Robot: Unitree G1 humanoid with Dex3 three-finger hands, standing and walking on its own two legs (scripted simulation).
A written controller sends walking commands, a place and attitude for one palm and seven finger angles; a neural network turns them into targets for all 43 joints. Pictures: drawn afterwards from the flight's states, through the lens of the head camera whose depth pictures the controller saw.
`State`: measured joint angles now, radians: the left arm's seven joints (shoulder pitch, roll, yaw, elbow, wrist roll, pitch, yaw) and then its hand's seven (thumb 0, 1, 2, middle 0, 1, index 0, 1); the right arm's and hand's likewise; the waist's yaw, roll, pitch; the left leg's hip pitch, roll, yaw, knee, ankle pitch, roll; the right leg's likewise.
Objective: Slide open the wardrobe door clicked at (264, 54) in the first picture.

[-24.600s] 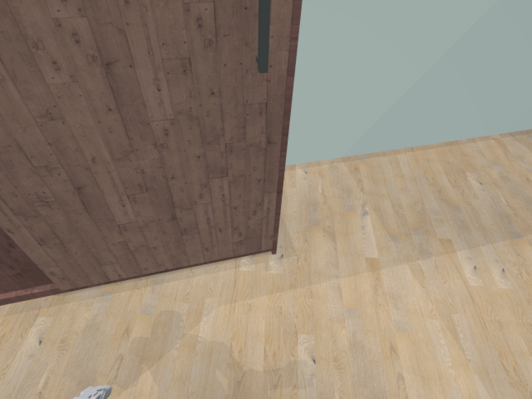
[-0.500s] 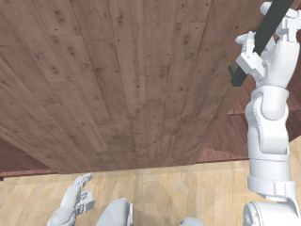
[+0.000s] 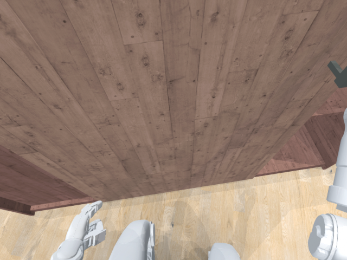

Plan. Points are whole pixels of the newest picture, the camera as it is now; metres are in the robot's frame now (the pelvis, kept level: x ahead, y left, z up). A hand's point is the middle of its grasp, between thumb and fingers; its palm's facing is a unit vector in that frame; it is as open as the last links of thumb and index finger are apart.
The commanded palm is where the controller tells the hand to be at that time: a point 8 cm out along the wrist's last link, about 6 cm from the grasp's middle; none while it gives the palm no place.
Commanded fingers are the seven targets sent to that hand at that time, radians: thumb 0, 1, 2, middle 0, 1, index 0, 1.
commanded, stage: stop walking and hold the door there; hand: right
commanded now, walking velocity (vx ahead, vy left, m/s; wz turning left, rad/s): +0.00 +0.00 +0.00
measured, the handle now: out of the picture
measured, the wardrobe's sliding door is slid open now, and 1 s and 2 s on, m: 0.44 0.44 0.44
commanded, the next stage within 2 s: none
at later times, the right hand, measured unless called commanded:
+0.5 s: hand out of the picture +0.40 -0.32 +0.23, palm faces +0.84 +0.49 -0.25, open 7.2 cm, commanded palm +0.34 -0.34 +0.19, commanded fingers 0.00 -0.90 -0.90 0.45 1.40 0.45 1.40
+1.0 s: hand out of the picture +0.40 -0.32 +0.23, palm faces +0.78 +0.61 -0.15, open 7.1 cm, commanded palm +0.35 -0.32 +0.19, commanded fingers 0.00 -0.90 -0.90 0.45 1.40 0.45 1.40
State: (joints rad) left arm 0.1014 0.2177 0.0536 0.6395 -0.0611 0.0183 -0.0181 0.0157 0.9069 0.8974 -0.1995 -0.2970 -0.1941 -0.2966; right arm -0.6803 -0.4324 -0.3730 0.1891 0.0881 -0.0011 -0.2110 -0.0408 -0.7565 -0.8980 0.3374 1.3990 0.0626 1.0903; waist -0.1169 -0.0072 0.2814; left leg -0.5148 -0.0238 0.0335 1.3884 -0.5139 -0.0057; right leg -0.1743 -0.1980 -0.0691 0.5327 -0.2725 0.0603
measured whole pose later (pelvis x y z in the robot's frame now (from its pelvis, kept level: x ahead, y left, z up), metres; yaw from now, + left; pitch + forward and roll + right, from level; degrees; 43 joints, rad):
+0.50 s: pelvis +0.07 +0.11 -0.04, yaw +6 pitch -6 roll -2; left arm 0.11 0.44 0.10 0.74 -0.08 -0.06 0.07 0.01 0.91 0.90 -0.20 -0.30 -0.19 -0.30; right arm -0.40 -0.77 -0.93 0.70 0.03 -0.05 -0.11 -0.14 -0.62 -0.89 0.38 1.35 0.13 1.22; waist 0.03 -0.13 0.27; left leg -0.44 0.10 -0.09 0.74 -0.19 -0.08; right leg -0.49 0.10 0.04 1.38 -0.48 -0.01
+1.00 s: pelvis +0.06 +0.10 +0.00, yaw +9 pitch -2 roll +2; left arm 0.30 0.30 -0.01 0.73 -0.06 -0.13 0.07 0.01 0.90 0.90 -0.21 -0.30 -0.20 -0.30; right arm -0.32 -0.74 -0.79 0.66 0.04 -0.09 -0.14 -0.10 -0.68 -0.89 0.39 1.30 0.09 1.21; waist -0.01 -0.06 -0.01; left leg -0.14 -0.03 0.07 0.45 -0.27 0.03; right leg -0.29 -0.03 0.02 0.56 -0.26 -0.02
